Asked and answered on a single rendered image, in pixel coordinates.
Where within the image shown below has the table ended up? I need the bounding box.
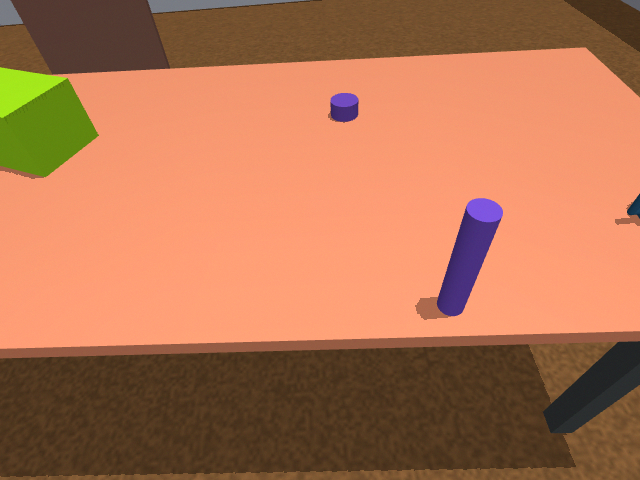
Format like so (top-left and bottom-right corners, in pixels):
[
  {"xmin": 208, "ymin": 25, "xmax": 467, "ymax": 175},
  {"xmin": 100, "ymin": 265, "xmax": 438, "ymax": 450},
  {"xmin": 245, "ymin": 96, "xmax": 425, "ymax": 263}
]
[{"xmin": 0, "ymin": 47, "xmax": 640, "ymax": 433}]

